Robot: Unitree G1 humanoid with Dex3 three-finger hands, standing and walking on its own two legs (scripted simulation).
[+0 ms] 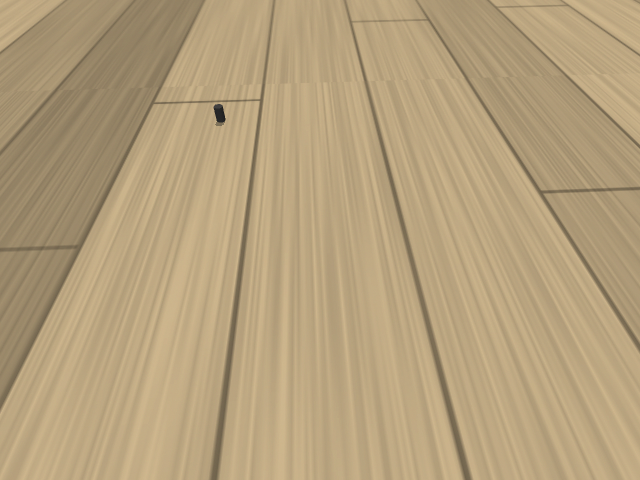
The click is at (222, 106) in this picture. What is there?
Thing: squat round
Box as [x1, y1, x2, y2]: [214, 104, 225, 122]
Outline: 216,104 214,105 215,115 217,121 220,122 225,119 222,105
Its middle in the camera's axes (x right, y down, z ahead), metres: -0.63 -0.77 +2.33
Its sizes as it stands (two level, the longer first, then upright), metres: 0.054 0.054 0.092
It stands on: the floor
